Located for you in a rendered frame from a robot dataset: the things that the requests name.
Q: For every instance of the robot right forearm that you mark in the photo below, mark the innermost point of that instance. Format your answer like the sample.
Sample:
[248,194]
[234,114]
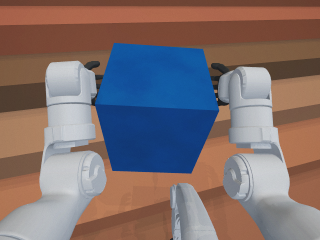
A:
[248,92]

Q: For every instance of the right robot shin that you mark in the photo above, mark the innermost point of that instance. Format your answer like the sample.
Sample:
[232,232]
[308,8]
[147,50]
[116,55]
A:
[175,225]

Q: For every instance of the robot right thigh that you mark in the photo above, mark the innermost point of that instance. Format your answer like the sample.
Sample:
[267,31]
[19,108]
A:
[195,223]

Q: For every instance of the left robot hand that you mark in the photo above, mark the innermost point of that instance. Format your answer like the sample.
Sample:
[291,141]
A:
[90,66]

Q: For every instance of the robot right upper arm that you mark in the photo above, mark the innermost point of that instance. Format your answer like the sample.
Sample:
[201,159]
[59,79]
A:
[260,182]

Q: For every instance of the robot left upper arm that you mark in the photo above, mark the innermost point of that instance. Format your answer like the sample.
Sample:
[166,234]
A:
[68,183]

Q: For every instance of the robot left forearm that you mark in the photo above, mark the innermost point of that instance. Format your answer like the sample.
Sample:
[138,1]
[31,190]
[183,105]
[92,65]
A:
[70,87]

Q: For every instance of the carton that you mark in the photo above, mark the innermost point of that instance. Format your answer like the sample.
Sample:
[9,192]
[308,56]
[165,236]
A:
[156,106]

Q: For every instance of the right robot hand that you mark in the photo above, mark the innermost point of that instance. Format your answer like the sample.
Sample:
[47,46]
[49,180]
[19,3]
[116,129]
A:
[223,69]

